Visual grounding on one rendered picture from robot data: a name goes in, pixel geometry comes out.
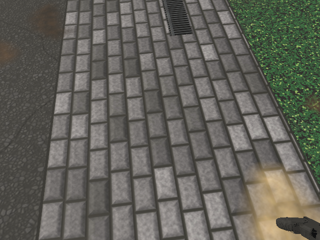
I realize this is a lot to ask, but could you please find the right robot hand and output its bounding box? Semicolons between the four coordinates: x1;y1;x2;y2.
276;216;320;240

